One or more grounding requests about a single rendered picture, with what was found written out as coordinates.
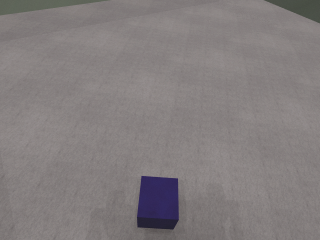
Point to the carton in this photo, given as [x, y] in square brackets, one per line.
[158, 205]

